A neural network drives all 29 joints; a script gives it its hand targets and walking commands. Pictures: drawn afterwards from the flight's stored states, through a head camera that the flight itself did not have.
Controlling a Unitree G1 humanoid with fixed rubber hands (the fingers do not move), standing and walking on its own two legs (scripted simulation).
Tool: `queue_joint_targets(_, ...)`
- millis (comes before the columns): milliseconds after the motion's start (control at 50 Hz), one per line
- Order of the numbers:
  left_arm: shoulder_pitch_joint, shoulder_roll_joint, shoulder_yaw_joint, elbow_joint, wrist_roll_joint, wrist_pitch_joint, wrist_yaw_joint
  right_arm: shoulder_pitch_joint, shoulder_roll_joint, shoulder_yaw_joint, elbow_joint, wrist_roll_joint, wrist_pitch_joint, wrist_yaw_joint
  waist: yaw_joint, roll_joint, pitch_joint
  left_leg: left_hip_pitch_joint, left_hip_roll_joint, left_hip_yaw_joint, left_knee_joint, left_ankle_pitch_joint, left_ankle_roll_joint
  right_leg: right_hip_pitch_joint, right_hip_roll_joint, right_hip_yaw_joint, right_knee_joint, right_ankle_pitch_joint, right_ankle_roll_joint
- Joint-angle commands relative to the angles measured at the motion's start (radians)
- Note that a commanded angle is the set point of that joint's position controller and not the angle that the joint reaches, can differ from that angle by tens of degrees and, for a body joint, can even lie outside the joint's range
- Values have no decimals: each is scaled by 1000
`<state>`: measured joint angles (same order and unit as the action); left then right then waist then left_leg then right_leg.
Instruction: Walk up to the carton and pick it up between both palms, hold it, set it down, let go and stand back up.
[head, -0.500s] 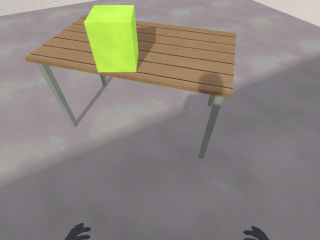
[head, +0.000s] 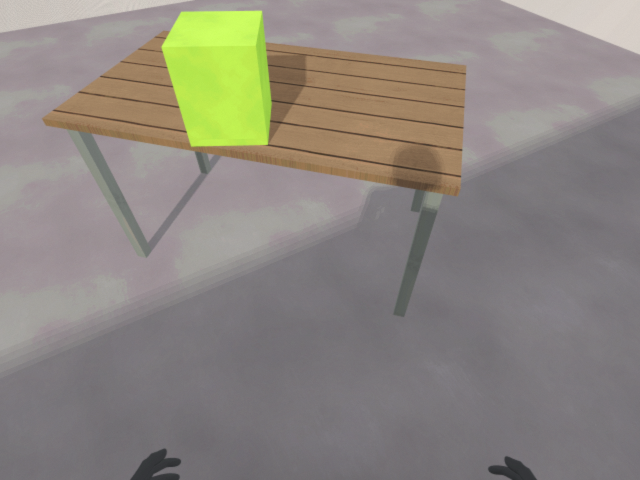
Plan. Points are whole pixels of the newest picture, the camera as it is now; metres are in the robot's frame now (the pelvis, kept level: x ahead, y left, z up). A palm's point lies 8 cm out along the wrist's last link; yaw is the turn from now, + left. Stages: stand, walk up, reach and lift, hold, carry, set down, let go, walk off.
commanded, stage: stand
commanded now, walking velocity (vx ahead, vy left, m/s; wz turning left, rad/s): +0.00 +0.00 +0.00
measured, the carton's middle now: (225, 80) +1.01 +0.27 +0.01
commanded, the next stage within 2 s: walk up in 1.86 s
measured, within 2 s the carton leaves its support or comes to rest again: neither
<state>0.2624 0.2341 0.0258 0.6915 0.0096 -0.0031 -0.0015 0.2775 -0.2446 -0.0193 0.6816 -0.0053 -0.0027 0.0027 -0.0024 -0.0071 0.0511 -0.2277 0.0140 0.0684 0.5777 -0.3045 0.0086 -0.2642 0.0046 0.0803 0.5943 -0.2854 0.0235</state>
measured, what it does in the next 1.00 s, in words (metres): stands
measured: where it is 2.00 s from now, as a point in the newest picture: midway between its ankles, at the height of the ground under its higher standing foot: outside the picture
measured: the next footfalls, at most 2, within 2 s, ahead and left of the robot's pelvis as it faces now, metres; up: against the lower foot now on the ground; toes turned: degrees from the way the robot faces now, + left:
none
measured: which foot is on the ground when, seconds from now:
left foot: down 0.00-1.00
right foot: down 0.00-1.00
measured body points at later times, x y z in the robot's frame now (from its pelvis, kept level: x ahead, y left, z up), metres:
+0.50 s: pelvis +0.00 +0.00 +0.00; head +0.01 +0.00 +0.45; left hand +0.12 +0.25 -0.11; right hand +0.10 -0.26 -0.11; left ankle +0.01 +0.11 -0.73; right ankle +0.02 -0.13 -0.73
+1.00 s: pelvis +0.01 +0.00 +0.00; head +0.01 -0.01 +0.45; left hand +0.12 +0.25 -0.11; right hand +0.10 -0.26 -0.12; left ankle +0.01 +0.11 -0.73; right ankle +0.02 -0.13 -0.73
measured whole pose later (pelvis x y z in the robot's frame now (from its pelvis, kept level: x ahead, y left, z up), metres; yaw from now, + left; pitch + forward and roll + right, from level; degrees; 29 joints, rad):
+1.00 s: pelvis +0.01 +0.00 +0.00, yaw -1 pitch -2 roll +1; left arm 0.26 0.24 0.01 0.74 0.01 0.00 0.00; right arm 0.30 -0.26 -0.01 0.72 0.00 0.00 0.00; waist -0.01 0.00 0.03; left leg -0.21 0.02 0.08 0.55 -0.31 0.00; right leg -0.26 0.02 0.10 0.58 -0.28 0.02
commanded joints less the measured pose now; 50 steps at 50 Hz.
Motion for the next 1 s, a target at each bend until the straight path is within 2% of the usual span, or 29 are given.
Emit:
queue_joint_targets(0, -2, 140, 34, -84, 0, -18, 4, 5, -142, -38, -82, 0, -18, -4, 0, -2, -26, -13, 93, -114, -150, 61, 30, -16, -67, 76, -124, 131, -47)
queue_joint_targets(380, 0, 141, 32, -71, 0, -17, 6, 13, -146, -36, -69, 1, -16, -5, -1, -3, -24, -5, 97, -105, -156, 61, 31, -17, -63, 85, -125, 143, -45)
queue_joint_targets(420, -1, 139, 26, -65, 4, -19, 6, 7, -159, -35, -71, 6, -18, -4, 0, -4, -41, 1, 108, -120, -164, 74, 40, -5, -56, 78, -115, 153, -41)
queue_joint_targets(500, 2, 145, 25, -55, 3, -18, 6, 9, -153, -31, -68, 8, -15, -4, -1, 21, -19, -23, 104, -114, -181, 36, 37, -9, -58, 82, -122, 136, -38)
queue_joint_targets(580, 4, 147, 21, -49, 2, -21, 6, 17, -161, -31, -62, 6, -16, -4, -3, -12, -22, -9, 102, -108, -174, 50, 35, -16, -59, 88, -130, 144, -39)
queue_joint_targets(720, 6, 152, 19, -39, 2, -22, 7, 24, -159, -28, -54, 7, -14, -7, -2, 8, -25, 0, 101, -99, -171, 55, 34, -19, -58, 93, -132, 155, -41)
queue_joint_targets(980, -1, 154, 16, -25, -1, -19, 11, 43, -164, -27, -42, 6, -13, -9, -7, -22, -38, 16, 99, -94, -157, 84, 32, -14, -61, 103, -132, 181, -46)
